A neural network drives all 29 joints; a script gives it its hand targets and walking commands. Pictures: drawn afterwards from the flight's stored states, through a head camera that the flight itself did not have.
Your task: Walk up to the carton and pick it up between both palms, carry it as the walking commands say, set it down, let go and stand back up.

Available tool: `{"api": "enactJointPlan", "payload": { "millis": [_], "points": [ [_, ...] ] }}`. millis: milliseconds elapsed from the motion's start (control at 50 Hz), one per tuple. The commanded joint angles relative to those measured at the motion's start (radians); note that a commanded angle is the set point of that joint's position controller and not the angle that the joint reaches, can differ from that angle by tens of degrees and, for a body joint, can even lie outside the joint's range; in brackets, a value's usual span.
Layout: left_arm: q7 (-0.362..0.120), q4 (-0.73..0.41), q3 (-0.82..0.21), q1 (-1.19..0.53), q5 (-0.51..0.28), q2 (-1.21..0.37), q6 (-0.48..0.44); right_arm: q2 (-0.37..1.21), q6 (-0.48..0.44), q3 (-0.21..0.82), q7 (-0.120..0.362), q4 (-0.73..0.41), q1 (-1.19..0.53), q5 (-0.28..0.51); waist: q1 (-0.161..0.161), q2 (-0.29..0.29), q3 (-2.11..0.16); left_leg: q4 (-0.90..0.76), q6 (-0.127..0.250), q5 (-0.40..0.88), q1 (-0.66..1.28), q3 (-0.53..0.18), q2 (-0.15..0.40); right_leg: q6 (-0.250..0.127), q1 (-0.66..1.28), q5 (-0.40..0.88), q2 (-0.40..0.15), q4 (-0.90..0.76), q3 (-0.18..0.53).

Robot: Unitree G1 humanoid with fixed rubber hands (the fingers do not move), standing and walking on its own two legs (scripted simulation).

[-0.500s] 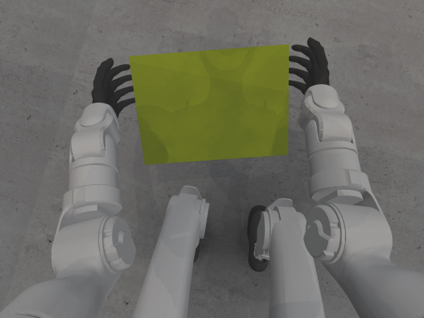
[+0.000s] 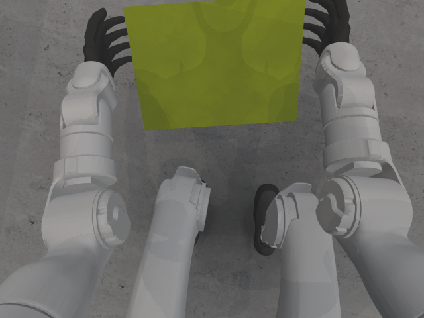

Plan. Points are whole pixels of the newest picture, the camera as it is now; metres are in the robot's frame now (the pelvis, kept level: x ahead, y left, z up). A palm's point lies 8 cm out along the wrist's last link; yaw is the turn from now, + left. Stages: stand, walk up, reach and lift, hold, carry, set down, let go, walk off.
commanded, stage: set down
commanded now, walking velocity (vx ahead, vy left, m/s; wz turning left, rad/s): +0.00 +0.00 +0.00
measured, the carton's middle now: (216, 65) +0.52 +0.08 -0.22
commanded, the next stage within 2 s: none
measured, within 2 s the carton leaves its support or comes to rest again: neither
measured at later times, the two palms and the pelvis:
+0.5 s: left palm (121, 65) +0.49 +0.27 -0.20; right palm (312, 52) +0.56 -0.10 -0.20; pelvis +0.00 +0.00 -0.06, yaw +0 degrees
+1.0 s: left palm (124, 69) +0.49 +0.27 -0.23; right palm (307, 53) +0.57 -0.09 -0.23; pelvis +0.00 +0.00 -0.08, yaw +0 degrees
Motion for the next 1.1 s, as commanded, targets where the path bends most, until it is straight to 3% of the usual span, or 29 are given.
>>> {"api": "enactJointPlan", "payload": {
  "millis": [0,420,560,660,800,1080],
  "points": [
    [-0.266,-0.145,-0.462,-0.692,-0.166,-0.731,-0.057,0.862,0.000,0.433,0.270,-0.017,-0.533,0.128,0.073,-0.016,-1.145,-0.168,-0.030,0.313,0.626,0.053,-0.046,-0.028,0.592,0.131,0.083,-0.069,-0.071],
    [-0.213,-0.079,-0.479,-0.806,-0.227,-0.636,-0.129,0.741,-0.063,0.461,0.245,0.032,-0.655,0.200,0.063,-0.004,-1.060,-0.003,-0.030,0.344,0.577,0.044,-0.031,-0.032,0.515,0.152,0.066,0.116,-0.071],
    [-0.210,-0.023,-0.463,-0.833,-0.252,-0.581,-0.158,0.710,-0.090,0.483,0.228,0.058,-0.706,0.219,0.072,-0.054,-0.941,0.043,-0.023,0.319,0.502,0.034,-0.025,-0.030,0.508,0.156,0.062,0.168,-0.066],
    [-0.208,0.016,-0.455,-0.817,-0.251,-0.571,-0.179,0.708,-0.112,0.495,0.221,0.078,-0.722,0.243,0.096,-0.047,-0.871,0.077,-0.021,0.345,0.475,0.037,-0.022,-0.032,0.518,0.192,0.067,0.197,-0.054],
    [-0.219,0.018,-0.460,-0.843,-0.272,-0.559,-0.196,0.708,-0.124,0.460,0.215,0.135,-0.688,0.234,0.075,-0.011,-0.808,0.094,-0.024,0.334,0.429,0.037,-0.017,-0.044,0.522,0.206,0.070,0.214,-0.045],
    [-0.223,0.145,-0.431,-0.851,-0.267,-0.534,-0.195,0.642,-0.120,0.412,0.230,0.230,-0.702,0.209,0.053,-0.013,-0.620,0.095,-0.011,0.214,0.384,0.022,-0.009,-0.046,0.453,0.089,0.057,0.220,-0.049]
  ]
}}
